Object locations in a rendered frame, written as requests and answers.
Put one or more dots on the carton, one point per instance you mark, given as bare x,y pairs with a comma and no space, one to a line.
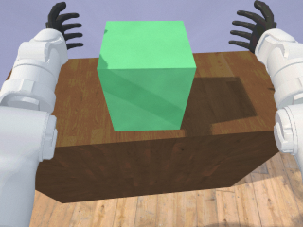
146,70

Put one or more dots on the right robot upper arm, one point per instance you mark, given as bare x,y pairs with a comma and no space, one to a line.
288,132

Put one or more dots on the left robot hand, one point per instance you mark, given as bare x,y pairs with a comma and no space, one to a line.
54,21

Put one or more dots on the pedestal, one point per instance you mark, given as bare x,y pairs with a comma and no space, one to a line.
227,131

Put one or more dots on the right robot hand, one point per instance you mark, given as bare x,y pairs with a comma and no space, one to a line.
262,25

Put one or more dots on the robot right forearm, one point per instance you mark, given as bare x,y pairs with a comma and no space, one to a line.
282,56

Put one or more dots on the robot left forearm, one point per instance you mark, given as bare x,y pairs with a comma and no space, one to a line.
35,73

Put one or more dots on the left robot upper arm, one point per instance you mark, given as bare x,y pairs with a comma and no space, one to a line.
27,137

